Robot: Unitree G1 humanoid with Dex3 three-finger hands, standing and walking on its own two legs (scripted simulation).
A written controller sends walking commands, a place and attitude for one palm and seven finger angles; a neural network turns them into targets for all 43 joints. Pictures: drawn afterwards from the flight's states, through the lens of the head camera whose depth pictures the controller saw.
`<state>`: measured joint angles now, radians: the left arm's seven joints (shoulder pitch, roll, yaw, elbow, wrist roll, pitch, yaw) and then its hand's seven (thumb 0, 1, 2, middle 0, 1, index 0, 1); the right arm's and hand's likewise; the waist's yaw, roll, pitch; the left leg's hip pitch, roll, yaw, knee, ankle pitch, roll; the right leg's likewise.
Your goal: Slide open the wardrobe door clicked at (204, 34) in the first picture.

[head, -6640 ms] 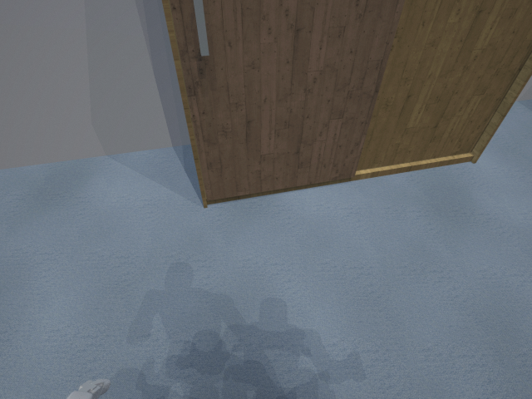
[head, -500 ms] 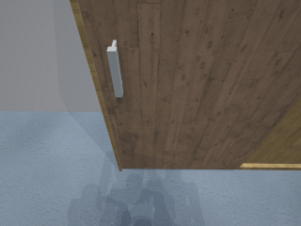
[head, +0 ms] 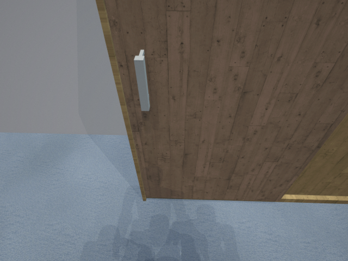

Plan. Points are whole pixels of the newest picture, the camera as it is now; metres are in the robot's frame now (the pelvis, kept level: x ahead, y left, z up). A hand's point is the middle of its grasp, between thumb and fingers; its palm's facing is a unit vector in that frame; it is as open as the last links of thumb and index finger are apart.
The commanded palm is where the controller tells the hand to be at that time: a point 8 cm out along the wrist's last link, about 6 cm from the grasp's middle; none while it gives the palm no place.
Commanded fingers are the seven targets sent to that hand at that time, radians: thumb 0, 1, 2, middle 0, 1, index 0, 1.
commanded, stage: come to a stop and stand still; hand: left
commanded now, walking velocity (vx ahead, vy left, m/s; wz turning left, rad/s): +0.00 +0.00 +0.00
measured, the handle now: (143, 81) +0.59 +0.13 +0.12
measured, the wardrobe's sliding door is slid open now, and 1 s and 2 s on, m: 0.00 0.00 0.00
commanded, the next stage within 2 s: look again from close up in 0.16 s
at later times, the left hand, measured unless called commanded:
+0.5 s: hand out of the picture +0.02 +0.16 -0.17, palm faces +0.03 -0.98 -0.19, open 7.4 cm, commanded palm none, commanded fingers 0.00 0.90 0.90 -0.20 -0.30 -0.20 -0.30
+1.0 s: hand out of the picture +0.00 +0.15 -0.17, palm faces +0.05 -0.99 -0.16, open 7.4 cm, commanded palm none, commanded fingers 0.00 0.90 0.90 -0.20 -0.30 -0.20 -0.30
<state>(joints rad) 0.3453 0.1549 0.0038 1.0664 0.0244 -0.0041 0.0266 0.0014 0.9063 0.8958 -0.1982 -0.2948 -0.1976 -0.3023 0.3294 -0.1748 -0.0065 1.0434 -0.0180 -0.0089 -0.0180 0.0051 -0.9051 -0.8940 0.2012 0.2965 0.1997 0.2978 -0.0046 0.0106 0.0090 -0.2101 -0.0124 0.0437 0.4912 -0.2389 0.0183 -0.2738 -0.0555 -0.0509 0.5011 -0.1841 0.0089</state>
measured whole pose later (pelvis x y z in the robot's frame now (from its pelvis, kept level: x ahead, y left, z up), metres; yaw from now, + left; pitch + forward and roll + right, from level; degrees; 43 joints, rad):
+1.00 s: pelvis +0.01 -0.01 +0.00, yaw +0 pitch -3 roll +0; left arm 0.32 0.13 0.00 1.09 0.02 -0.01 0.03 0.00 0.91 0.90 -0.20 -0.29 -0.20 -0.30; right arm 0.31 -0.13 0.00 1.11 -0.01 -0.01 -0.02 0.00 -0.91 -0.89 0.20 0.30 0.20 0.30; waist 0.00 -0.01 0.04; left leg -0.18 0.00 0.03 0.45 -0.23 0.00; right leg -0.23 -0.04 -0.07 0.44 -0.17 0.00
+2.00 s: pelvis +0.02 -0.01 +0.00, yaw +0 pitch -2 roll +0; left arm 0.33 0.12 0.01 1.09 0.02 -0.02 0.03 0.00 0.91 0.90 -0.20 -0.29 -0.20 -0.30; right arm 0.32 -0.12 0.00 1.12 -0.02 -0.02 -0.03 0.00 -0.91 -0.89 0.20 0.30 0.20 0.30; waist 0.00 -0.01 0.03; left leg -0.17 0.01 0.04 0.46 -0.26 0.00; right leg -0.23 -0.03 -0.06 0.46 -0.20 0.00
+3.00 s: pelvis +0.14 +0.01 -0.02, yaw +3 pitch -2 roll +0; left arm 0.14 0.17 0.07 0.95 0.02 0.05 0.03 -0.01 0.93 0.90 -0.20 -0.30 -0.20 -0.30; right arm 0.20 -0.14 -0.05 0.99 -0.03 0.00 -0.03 0.00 -0.91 -0.89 0.20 0.30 0.19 0.30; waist 0.00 -0.08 0.08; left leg -0.30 0.01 0.08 0.68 -0.35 0.03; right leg -0.46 -0.07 -0.06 0.77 -0.37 0.00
